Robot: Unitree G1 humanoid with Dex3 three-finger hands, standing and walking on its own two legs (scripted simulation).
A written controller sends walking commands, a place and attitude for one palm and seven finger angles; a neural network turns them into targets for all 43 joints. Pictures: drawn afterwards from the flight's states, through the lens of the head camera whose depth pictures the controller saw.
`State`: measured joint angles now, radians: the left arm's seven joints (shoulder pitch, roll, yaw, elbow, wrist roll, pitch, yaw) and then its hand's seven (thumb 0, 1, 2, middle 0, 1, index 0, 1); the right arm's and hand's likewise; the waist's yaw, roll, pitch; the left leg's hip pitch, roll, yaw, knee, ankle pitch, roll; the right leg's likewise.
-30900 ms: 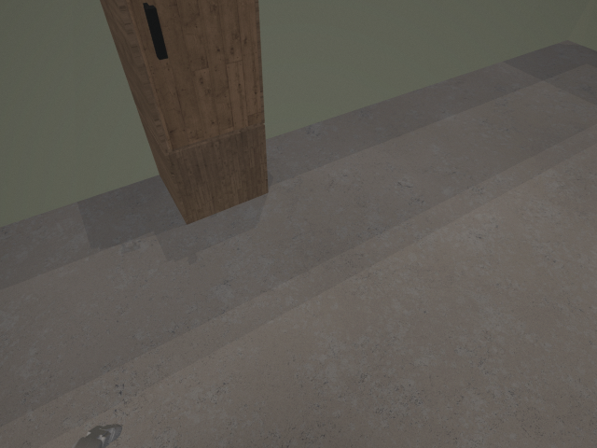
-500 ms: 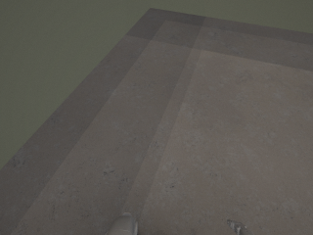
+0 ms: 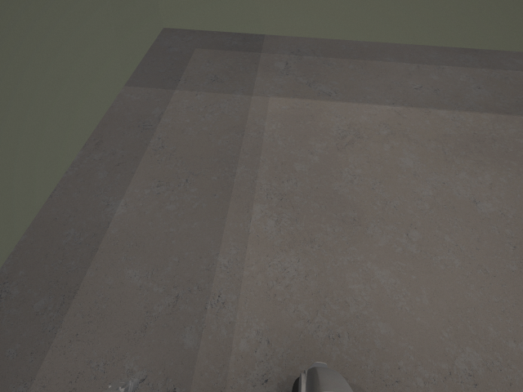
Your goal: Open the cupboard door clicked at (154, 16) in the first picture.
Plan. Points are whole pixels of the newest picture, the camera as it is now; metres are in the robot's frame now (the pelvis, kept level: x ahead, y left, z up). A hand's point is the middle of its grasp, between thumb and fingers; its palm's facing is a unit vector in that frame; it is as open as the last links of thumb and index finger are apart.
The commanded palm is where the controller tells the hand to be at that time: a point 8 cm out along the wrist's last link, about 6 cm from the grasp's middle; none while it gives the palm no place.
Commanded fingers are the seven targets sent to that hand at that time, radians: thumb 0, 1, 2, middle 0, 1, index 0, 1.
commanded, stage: turn to face it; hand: left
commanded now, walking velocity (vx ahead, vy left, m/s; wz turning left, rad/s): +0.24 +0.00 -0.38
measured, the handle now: out of the picture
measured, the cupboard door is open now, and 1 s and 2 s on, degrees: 45 45 45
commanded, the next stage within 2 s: none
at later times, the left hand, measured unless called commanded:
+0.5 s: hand (186, 344) +0.23 +0.15 -0.17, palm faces +0.17 -0.97 -0.19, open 7.1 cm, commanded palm none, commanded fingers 0.00 0.90 0.90 -0.20 -0.30 -0.20 -0.30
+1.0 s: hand (184, 345) +0.22 +0.15 -0.16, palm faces +0.41 -0.86 -0.31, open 7.4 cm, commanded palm none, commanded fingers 0.00 0.90 0.90 -0.20 -0.30 -0.20 -0.30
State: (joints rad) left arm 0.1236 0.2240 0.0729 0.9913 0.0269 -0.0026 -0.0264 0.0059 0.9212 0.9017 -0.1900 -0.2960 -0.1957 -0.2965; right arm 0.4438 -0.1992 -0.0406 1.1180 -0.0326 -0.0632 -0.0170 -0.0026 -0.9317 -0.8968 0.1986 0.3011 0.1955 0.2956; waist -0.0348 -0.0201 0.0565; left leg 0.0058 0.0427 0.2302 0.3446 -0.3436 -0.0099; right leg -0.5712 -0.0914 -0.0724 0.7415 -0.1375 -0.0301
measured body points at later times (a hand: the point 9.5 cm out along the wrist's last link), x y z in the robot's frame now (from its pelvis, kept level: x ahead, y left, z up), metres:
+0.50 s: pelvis +0.18 -0.04 +0.00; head +0.20 -0.02 +0.45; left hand +0.22 +0.20 -0.16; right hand +0.25 -0.28 -0.15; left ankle +0.22 +0.07 -0.71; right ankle +0.15 -0.11 -0.74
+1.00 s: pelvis +0.22 -0.09 -0.01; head +0.27 -0.09 +0.44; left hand +0.20 +0.19 -0.14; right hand +0.41 -0.29 -0.16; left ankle +0.22 +0.06 -0.71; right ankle +0.27 -0.20 -0.74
